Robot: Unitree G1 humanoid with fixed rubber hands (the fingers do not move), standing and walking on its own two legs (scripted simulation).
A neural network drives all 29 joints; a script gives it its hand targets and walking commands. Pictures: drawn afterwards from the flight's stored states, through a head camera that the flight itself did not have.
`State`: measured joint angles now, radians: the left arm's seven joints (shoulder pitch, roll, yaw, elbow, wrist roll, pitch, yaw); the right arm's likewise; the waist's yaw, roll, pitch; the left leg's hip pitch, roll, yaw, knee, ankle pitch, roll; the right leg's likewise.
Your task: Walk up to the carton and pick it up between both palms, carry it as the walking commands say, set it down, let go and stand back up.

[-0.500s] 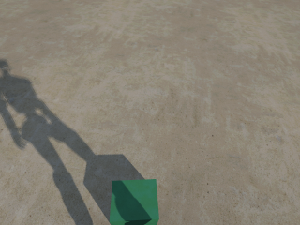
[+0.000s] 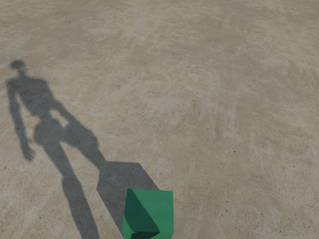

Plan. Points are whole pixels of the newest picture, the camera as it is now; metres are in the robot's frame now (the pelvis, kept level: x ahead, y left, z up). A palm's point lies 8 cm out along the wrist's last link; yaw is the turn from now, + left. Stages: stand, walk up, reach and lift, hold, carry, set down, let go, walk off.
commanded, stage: stand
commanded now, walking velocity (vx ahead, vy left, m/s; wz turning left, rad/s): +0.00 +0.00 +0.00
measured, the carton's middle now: (148, 214) +0.40 +0.02 -0.68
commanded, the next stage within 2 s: reach and lift in 1.42 s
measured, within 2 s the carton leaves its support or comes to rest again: neither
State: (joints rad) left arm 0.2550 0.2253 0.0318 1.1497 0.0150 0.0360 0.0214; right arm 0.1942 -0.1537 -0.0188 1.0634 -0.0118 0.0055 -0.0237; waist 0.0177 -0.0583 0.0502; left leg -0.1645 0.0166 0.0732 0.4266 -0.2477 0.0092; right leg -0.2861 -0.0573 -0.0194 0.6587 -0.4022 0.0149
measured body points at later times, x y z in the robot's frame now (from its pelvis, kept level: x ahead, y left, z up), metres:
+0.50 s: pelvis +0.01 -0.01 +0.01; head +0.01 -0.02 +0.46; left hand -0.01 +0.20 -0.16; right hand -0.02 -0.22 -0.16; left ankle -0.01 +0.11 -0.74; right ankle +0.00 -0.12 -0.74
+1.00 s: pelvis +0.00 -0.03 +0.00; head +0.01 -0.04 +0.45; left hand -0.01 +0.19 -0.15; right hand -0.02 -0.25 -0.16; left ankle -0.01 +0.11 -0.74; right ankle +0.00 -0.12 -0.74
